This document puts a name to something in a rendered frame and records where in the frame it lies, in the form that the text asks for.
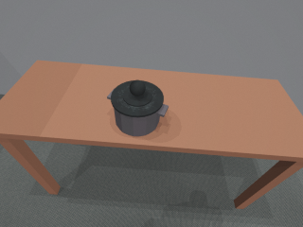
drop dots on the pot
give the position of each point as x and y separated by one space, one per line
138 126

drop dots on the table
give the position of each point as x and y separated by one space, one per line
66 102

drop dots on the lid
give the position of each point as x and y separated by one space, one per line
137 106

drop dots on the knob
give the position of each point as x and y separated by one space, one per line
137 87

